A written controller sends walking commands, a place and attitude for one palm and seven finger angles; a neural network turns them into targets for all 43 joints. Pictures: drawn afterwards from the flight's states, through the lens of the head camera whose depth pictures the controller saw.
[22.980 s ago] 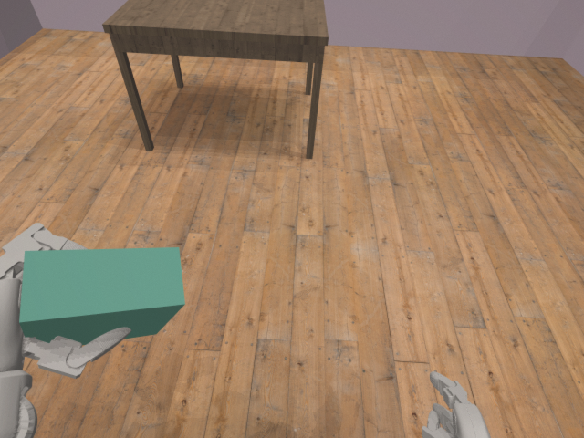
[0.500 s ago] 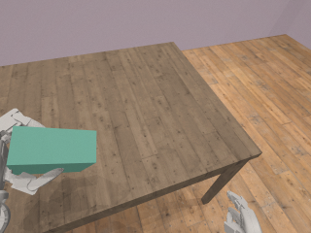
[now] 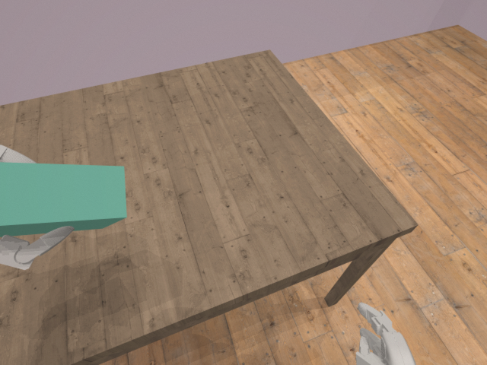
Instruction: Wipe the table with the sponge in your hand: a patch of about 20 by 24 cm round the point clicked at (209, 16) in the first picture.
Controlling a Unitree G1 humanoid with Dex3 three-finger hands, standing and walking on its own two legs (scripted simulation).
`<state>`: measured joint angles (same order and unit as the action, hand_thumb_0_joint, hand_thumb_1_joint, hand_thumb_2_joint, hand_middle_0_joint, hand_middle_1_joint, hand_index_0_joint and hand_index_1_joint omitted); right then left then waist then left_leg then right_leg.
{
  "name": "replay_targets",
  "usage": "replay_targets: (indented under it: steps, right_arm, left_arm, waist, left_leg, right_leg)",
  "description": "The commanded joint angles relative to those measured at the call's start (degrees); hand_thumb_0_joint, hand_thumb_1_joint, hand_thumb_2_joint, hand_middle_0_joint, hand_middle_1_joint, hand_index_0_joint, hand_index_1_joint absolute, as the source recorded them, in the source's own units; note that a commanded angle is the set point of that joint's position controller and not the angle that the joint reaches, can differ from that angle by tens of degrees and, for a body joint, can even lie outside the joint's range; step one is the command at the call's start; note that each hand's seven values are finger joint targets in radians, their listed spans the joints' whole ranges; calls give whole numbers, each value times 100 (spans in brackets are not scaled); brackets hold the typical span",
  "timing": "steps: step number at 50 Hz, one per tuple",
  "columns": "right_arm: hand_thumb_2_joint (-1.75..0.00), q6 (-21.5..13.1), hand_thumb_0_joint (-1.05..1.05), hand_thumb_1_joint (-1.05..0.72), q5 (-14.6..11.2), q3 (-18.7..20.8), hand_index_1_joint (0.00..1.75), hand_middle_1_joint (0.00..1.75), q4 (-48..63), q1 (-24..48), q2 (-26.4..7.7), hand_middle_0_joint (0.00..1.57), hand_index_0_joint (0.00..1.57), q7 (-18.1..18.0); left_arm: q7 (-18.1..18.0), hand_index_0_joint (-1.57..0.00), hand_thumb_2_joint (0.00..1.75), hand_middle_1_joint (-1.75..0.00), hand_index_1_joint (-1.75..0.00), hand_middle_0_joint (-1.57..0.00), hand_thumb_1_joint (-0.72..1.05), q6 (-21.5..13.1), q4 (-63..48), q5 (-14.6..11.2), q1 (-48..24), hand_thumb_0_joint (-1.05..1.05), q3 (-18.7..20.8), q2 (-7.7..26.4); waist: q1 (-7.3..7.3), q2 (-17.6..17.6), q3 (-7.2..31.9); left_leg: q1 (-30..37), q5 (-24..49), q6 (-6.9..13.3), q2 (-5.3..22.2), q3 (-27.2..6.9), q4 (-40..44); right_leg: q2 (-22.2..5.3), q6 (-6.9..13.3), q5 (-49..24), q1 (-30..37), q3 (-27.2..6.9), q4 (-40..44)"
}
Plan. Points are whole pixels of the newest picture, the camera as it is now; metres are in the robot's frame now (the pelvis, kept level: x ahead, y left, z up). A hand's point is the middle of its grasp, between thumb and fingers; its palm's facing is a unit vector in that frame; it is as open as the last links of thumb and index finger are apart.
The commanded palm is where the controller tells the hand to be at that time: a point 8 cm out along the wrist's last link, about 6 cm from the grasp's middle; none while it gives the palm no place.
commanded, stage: come to a stop and stand still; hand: left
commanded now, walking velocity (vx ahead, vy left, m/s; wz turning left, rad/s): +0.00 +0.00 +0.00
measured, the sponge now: (75, 202) +0.27 +0.23 +0.17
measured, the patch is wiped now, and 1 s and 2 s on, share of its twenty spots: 0.00 0.00 0.00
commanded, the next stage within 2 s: look again from close up in 0.52 s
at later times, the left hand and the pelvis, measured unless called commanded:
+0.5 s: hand (29, 227) +0.24 +0.28 +0.16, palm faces +0.37 -0.84 -0.40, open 10.1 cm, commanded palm +0.17 +0.30 +0.18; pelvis +0.02 +0.02 +0.00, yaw +1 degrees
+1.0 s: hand (34, 254) +0.21 +0.26 +0.15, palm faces +0.37 -0.85 -0.38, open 10.1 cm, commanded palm +0.15 +0.29 +0.18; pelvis +0.00 +0.01 +0.00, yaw +1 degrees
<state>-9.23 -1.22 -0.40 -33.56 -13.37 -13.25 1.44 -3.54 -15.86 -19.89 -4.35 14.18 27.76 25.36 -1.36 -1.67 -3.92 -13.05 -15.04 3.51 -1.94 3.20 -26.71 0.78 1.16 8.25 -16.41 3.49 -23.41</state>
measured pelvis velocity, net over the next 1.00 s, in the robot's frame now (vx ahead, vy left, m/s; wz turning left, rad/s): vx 0.00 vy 0.01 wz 0.02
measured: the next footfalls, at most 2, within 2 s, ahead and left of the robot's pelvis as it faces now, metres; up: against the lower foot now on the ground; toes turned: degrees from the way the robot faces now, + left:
none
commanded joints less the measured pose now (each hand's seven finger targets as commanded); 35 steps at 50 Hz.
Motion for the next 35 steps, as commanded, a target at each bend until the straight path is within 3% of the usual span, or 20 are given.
replay_targets:
  steps: [1, 2, 4, 5, 6, 7, 8, 11, 15, 17, 20, 21, 22, 26, 27, 30, 31, 32, 33, 35]
  right_arm:
    - [-90, -292, 0, -90, -118, 284, 30, 30, 809, 605, -575, 20, 20, -86]
    - [-90, -272, 0, -90, -66, 270, 30, 30, 858, 520, -576, 20, 20, -147]
    - [-90, -286, 0, -90, -12, 235, 30, 30, 893, 628, -546, 20, 20, -251]
    - [-90, -285, 0, -90, 0, 191, 30, 30, 922, 612, -529, 20, 20, -282]
    - [-90, -283, 0, -90, 7, 138, 30, 30, 931, 739, -535, 20, 20, -292]
    - [-90, -274, 0, -90, 39, 94, 30, 30, 944, 642, -475, 20, 20, -318]
    - [-90, -308, 0, -90, 50, 93, 30, 30, 996, 616, -472, 20, 20, -318]
    - [-90, -441, 0, -90, 22, 55, 30, 30, 995, 709, -445, 20, 20, -235]
    - [-90, -408, 0, -90, 71, 157, 30, 30, 898, 421, -550, 20, 20, -198]
    - [-90, -266, 0, -90, 64, 150, 30, 30, 842, 437, -534, 20, 20, -202]
    - [-90, -116, 0, -90, 29, 217, 30, 30, 874, 526, -583, 20, 20, -269]
    - [-90, -92, 0, -90, -20, 189, 30, 30, 889, 678, -542, 20, 20, -276]
    - [-90, -16, 0, -90, 30, 150, 30, 30, 926, 582, -561, 20, 20, -299]
    - [-90, -27, 0, -90, 5, 106, 30, 30, 1082, 799, -518, 20, 20, -335]
    - [-90, 1, 0, -90, 67, 69, 30, 30, 1081, 710, -521, 20, 20, -342]
    - [-90, -88, 0, -90, 70, 96, 30, 30, 1155, 675, -522, 20, 20, -335]
    - [-90, -129, 0, -90, 40, 84, 30, 30, 1144, 834, -535, 20, 20, -327]
    - [-90, -109, 0, -90, 85, 39, 30, 30, 1152, 745, -508, 20, 20, -335]
    - [-90, -129, 0, -90, 85, 86, 30, 30, 1156, 661, -525, 20, 20, -343]
    - [-90, -166, 0, -90, 79, 115, 30, 30, 1146, 571, -532, 20, 20, -333]
  left_arm:
    - [-25, -120, 130, -160, -160, -120, 10, -146, -1226, 58, 940, 0, 88, 754]
    - [-27, -120, 130, -160, -160, -120, 10, -170, -1288, 42, 758, 0, 128, 768]
    - [-50, -120, 130, -160, -160, -120, 10, -233, -1504, 46, 440, 0, 522, 1121]
    - [-46, -120, 130, -160, -160, -120, 10, -272, -1687, 49, 306, 0, 514, 1152]
    - [-89, -120, 130, -160, -160, -120, 10, -310, -2165, 110, -65, 0, 787, 1544]
    - [-39, -120, 130, -160, -160, -120, 10, -362, -2157, 67, -48, 0, 469, 1209]
    - [-42, -120, 130, -160, -160, -120, 10, -394, -2458, 70, -116, 0, 457, 1315]
    - [-75, -120, 130, -160, -160, -120, 10, -358, -2824, 103, 34, 0, 304, 1145]
    - [-91, -120, 130, -160, -160, -120, 10, -317, -2419, 62, 646, 0, 108, 735]
    - [-59, -120, 130, -160, -160, -120, 10, -195, -1758, 39, 968, 0, -40, 389]
    - [-31, -120, 130, -160, -160, -120, 10, -86, -1376, 34, 666, 0, 69, 533]
    - [-47, -120, 130, -160, -160, -120, 10, -28, -1256, 54, 686, 0, 116, 523]
    - [6, -120, 130, -160, -160, -120, 10, -44, -1193, 16, 586, 0, -118, 346]
    - [-51, -120, 130, -160, -160, -120, 10, -35, -1859, 105, 237, 0, -89, 589]
    - [-31, -120, 130, -160, -160, -120, 10, -73, -1846, 77, 233, 0, -291, 404]
    - [-102, -120, 130, -160, -160, -120, 10, -101, -2403, 113, 119, 0, -250, 593]
    - [-157, -120, 130, -160, -160, -120, 10, -98, -2640, 170, 34, 0, -51, 769]
    - [-140, -120, 130, -160, -160, -120, 10, -133, -2515, 121, 141, 0, -259, 544]
    - [-175, -120, 130, -160, -160, -120, 10, -140, -2581, 137, 184, 0, -80, 740]
    - [-188, -120, 130, -160, -160, -120, 10, -147, -2547, 126, 299, 0, -21, 754]
  waist:
    - [-121, 967, 1097]
    - [-104, 1190, 1065]
    - [-85, 977, 1001]
    - [-70, 578, 962]
    - [-51, 17, 1013]
    - [-61, -411, 1076]
    - [-79, -906, 1263]
    - [-108, -1425, 1622]
    - [-86, -417, 1507]
    - [-72, -72, 1309]
    - [-44, 158, 1017]
    - [-33, 102, 944]
    - [-38, 140, 937]
    - [-37, -169, 1079]
    - [-53, -140, 1112]
    - [-59, -382, 1227]
    - [-55, -640, 1313]
    - [-78, -593, 1216]
    - [-77, -629, 1242]
    - [-70, -639, 1269]
  left_leg:
    - [71, 874, -224, 632, -660, 759]
    - [-49, 1001, -244, 636, -754, 777]
    - [-47, 1185, -282, 600, -817, 676]
    - [-8, 1287, -299, 581, -817, 629]
    - [116, 1408, -317, 589, -819, 639]
    - [42, 1583, -323, 608, -811, 604]
    - [136, 1899, -340, 591, -770, 463]
    - [582, 2806, -489, 576, -732, 220]
    - [505, 3096, -545, 694, -797, 156]
    - [524, 3003, -574, 777, -769, 344]
    - [232, 2651, -672, 816, -822, 529]
    - [372, 2569, -673, 792, -751, 634]
    - [247, 2383, -644, 807, -787, 661]
    - [269, 2025, -597, 725, -724, 684]
    - [118, 1837, -547, 725, -775, 701]
    - [52, 1752, -525, 697, -809, 639]
    - [93, 1612, -543, 682, -797, 713]
    - [-76, 1436, -516, 720, -853, 789]
    - [-115, 1449, -503, 722, -863, 742]
    - [-144, 1672, -548, 723, -901, 675]
  right_leg:
    - [-500, -45, -530, 1147, -566, 228]
    - [-523, -46, -615, 1215, -431, 199]
    - [-558, -5, -854, 1173, -567, 113]
    - [-584, 30, -925, 1108, -623, 53]
    - [-521, 47, -925, 1031, -671, -99]
    - [-562, 68, -1017, 1130, -551, -140]
    - [-555, 90, -1298, 1264, -593, -233]
    - [-476, 138, -1557, 1294, -584, -359]
    - [-493, 137, -1768, 1340, -416, -279]
    - [-439, 64, -1392, 1042, -281, -184]
    - [-463, 44, -1354, 1012, -335, -138]
    - [-397, 21, -1229, 819, -384, -136]
    - [-429, 2, -1124, 869, -262, -42]
    - [-418, 28, -1205, 1037, -439, -96]
    - [-453, 31, -1132, 1140, -344, -31]
    - [-462, 61, -1255, 1362, -410, -122]
    - [-381, 56, -1144, 1388, -459, -218]
    - [-410, 44, -946, 1395, -338, -156]
    - [-408, 57, -1064, 1521, -367, -166]
    - [-438, 82, -1219, 1589, -374, -210]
